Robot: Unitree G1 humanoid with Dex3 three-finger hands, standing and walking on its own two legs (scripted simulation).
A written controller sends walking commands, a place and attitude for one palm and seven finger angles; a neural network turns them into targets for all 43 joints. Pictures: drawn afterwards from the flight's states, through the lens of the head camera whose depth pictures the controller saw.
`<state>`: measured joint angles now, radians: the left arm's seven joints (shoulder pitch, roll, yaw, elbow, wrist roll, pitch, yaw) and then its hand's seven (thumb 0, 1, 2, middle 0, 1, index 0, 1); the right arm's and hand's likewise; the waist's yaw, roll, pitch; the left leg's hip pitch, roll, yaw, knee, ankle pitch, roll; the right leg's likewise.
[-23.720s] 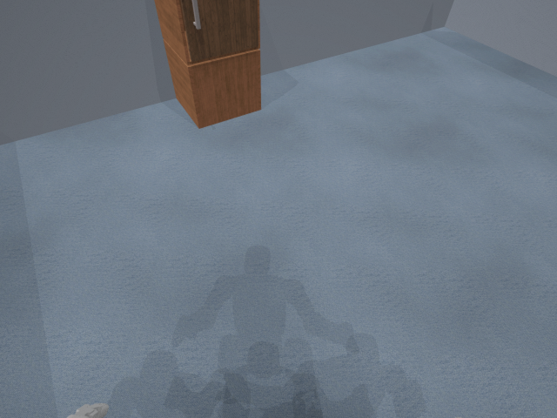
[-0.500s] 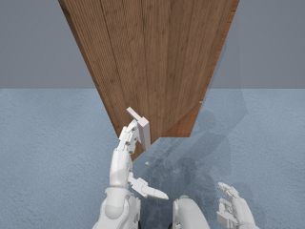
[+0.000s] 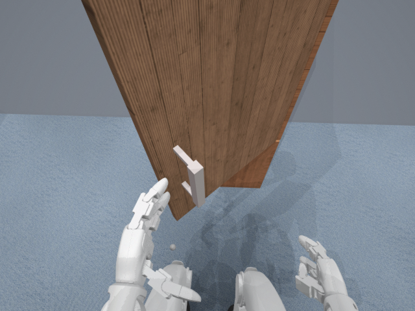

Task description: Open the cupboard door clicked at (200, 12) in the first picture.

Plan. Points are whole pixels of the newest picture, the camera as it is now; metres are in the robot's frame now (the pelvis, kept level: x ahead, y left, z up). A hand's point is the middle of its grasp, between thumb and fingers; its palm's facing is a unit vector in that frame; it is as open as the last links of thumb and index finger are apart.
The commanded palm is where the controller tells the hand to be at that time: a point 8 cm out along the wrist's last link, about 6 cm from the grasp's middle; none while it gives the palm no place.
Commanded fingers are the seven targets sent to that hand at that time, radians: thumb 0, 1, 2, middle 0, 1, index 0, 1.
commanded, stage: slide the hand sideways off the handle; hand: left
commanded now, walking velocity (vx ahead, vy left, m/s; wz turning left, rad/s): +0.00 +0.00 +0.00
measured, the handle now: (190, 179) +0.35 +0.06 +0.04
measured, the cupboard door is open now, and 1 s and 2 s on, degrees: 43 43 43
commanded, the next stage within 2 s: draw the hand back to the body in 0.24 s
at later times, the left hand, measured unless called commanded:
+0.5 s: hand (139, 257) +0.21 +0.12 +0.06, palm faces -0.02 -1.00 -0.03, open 16.3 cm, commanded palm +0.17 +0.18 +0.07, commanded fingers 0.00 -0.50 0.30 -0.15 -0.30 -0.15 -0.30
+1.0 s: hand (47, 254) +0.19 +0.20 +0.15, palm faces +0.10 -0.95 -0.29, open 15.3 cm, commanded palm +0.17 +0.25 +0.19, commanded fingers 0.00 -0.01 0.51 -0.17 -0.30 -0.17 -0.30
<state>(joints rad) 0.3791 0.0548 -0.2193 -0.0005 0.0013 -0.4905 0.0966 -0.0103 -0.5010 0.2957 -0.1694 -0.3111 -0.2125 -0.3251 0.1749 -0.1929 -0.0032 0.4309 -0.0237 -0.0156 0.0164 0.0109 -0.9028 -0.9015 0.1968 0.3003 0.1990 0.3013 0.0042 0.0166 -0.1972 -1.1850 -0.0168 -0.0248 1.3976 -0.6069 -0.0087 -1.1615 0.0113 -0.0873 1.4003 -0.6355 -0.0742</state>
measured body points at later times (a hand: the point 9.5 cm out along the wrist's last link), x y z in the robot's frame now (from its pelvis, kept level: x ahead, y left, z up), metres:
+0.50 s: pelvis +0.00 +0.01 +0.00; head +0.09 +0.00 +0.44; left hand +0.20 +0.17 +0.06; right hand +0.20 -0.21 -0.09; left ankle +0.03 +0.12 -0.60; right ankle +0.02 -0.08 -0.60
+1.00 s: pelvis +0.03 +0.02 +0.09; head +0.03 +0.01 +0.54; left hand +0.18 +0.25 +0.17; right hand +0.20 -0.21 +0.02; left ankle +0.03 +0.12 -0.60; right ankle +0.02 -0.08 -0.60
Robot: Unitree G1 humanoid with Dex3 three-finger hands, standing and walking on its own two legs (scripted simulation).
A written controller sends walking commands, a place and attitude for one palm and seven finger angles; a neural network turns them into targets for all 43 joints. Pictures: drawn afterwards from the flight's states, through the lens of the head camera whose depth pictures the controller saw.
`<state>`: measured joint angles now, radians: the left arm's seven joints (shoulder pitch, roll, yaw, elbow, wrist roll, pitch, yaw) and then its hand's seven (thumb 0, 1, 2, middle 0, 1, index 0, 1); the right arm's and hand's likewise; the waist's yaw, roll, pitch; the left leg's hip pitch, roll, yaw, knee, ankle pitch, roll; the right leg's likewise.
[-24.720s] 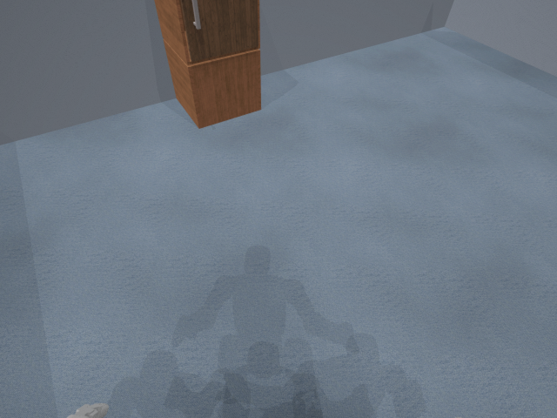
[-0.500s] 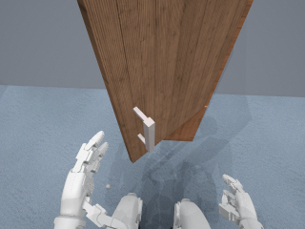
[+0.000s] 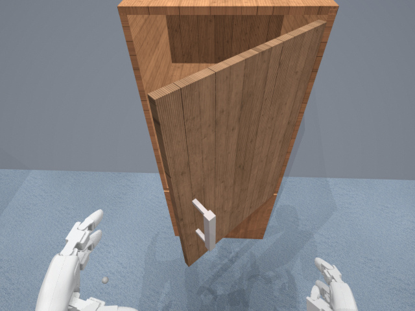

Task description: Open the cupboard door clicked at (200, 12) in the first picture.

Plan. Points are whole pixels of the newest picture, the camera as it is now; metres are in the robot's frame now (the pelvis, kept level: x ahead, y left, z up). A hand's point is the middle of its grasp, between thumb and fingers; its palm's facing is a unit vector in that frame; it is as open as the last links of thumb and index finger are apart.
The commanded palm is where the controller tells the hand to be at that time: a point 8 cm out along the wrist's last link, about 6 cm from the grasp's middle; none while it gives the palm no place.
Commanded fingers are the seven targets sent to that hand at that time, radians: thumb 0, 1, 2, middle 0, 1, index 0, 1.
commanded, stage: draw the hand back to the body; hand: left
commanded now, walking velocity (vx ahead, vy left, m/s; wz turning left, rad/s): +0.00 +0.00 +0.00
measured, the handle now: (204, 226) +0.32 +0.03 -0.05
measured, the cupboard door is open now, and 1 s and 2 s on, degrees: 43 43 43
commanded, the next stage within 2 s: step back with the hand held close in 0.92 s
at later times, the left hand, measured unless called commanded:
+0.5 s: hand (21, 217) +0.20 +0.25 +0.20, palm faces +0.40 -0.81 -0.42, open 9.6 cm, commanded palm +0.15 +0.30 +0.22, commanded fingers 0.00 0.87 0.88 -0.20 -0.30 -0.20 -0.30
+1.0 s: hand (17, 213) +0.20 +0.25 +0.21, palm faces +0.43 -0.80 -0.41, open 7.4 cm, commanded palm +0.14 +0.29 +0.22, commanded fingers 0.00 0.90 0.90 -0.20 -0.30 -0.20 -0.30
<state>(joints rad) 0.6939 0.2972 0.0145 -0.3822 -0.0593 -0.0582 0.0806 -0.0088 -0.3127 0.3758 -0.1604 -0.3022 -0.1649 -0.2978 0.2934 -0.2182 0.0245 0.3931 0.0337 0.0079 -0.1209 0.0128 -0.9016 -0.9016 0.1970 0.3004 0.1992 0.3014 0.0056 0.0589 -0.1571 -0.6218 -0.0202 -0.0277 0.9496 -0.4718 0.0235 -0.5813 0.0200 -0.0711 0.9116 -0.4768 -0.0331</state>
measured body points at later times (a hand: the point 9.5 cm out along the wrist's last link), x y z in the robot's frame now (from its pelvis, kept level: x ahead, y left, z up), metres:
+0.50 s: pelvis +0.02 +0.00 +0.05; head -0.01 -0.02 +0.50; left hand +0.17 +0.29 +0.22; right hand +0.21 -0.21 -0.03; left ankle +0.00 +0.10 -0.69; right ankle -0.01 -0.10 -0.69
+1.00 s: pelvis +0.01 -0.01 +0.05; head -0.02 -0.04 +0.50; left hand +0.17 +0.29 +0.23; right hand +0.19 -0.23 -0.03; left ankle +0.00 +0.10 -0.69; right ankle -0.01 -0.10 -0.69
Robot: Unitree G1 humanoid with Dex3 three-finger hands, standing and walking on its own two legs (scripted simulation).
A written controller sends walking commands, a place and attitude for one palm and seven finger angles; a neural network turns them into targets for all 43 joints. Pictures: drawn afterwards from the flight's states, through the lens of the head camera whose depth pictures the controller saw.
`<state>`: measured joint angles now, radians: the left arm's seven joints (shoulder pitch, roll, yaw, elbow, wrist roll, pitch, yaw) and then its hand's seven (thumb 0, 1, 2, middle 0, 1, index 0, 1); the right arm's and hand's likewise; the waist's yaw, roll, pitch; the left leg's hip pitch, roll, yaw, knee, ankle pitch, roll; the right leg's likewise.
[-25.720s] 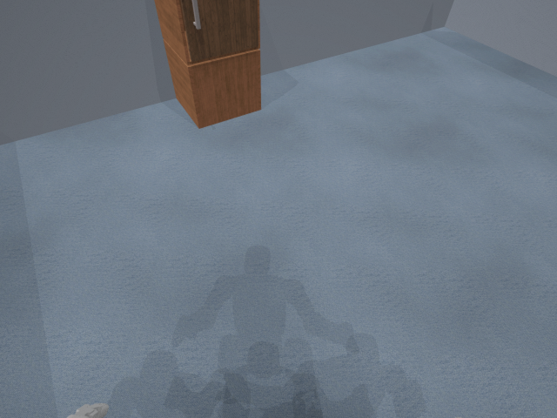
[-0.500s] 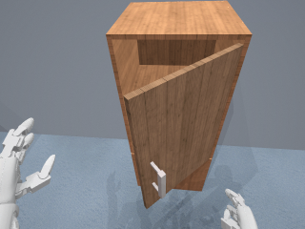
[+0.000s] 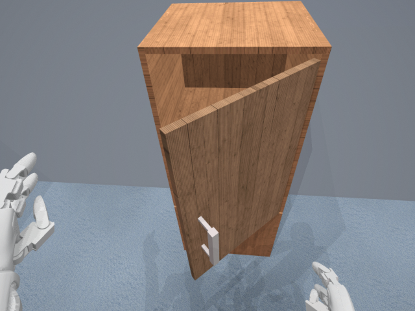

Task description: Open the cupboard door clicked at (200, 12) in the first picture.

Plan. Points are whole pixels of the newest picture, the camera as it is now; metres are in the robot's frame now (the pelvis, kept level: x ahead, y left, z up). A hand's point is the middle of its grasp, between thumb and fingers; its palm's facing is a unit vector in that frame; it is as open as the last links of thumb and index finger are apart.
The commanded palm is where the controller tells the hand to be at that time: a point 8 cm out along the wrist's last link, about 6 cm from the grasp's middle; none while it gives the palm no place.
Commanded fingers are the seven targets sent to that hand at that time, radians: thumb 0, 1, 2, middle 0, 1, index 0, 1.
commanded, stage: step back with the hand held close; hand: left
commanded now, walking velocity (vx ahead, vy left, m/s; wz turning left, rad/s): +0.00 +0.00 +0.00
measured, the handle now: (208, 241) +0.31 +0.05 -0.10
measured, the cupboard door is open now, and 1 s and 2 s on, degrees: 43 43 43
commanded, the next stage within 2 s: stop stepping back and stand still in 1.38 s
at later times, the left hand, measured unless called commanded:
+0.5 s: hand (32, 242) +0.16 +0.27 +0.15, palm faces +0.37 -0.78 -0.51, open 7.4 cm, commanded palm +0.10 +0.31 +0.17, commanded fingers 0.00 0.90 0.90 -0.20 -0.30 -0.20 -0.30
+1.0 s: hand out of the picture +0.09 +0.29 +0.16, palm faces +0.45 -0.77 -0.45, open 7.4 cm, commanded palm +0.03 +0.33 +0.17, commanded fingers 0.00 0.90 0.90 -0.20 -0.30 -0.20 -0.30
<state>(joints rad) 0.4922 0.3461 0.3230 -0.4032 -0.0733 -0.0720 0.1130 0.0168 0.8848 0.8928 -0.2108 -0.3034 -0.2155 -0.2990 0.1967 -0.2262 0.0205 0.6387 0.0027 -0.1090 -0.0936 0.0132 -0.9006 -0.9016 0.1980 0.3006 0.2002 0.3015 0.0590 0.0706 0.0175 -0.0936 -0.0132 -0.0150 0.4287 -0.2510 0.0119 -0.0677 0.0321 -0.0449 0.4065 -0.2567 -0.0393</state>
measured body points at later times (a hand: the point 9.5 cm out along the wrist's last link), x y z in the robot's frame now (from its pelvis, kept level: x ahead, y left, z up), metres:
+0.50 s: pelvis -0.04 +0.01 +0.00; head -0.02 +0.00 +0.45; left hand +0.13 +0.31 +0.18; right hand +0.14 -0.24 -0.09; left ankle -0.01 +0.11 -0.74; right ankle -0.02 -0.09 -0.74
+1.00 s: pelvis -0.10 +0.03 -0.02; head -0.08 +0.04 +0.43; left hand +0.06 +0.33 +0.18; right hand +0.08 -0.21 -0.09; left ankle -0.01 +0.12 -0.74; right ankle -0.02 -0.09 -0.74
